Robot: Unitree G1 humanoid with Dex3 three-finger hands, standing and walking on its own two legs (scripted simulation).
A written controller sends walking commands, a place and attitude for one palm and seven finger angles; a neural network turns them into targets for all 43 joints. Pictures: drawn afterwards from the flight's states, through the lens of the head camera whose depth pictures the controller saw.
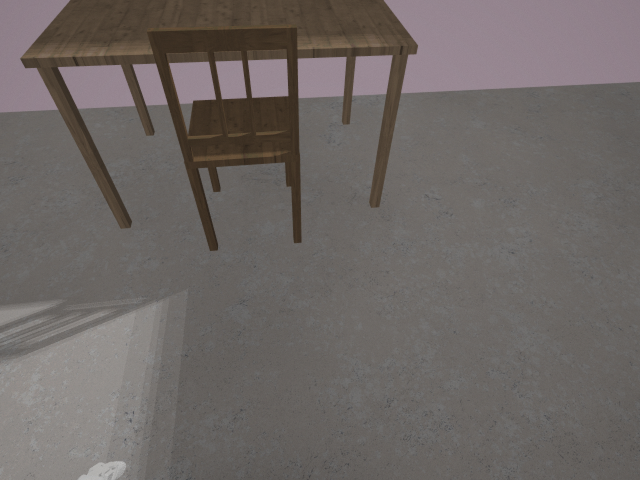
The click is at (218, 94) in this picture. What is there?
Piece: chair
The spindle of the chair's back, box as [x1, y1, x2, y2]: [207, 52, 227, 136]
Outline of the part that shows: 207,52 223,136 227,136 213,52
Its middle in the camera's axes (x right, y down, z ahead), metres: -0.30 -0.42 +1.13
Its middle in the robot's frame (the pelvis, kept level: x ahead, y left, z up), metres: +1.11 +0.35 -0.10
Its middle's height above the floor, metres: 0.67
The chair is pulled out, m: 0.00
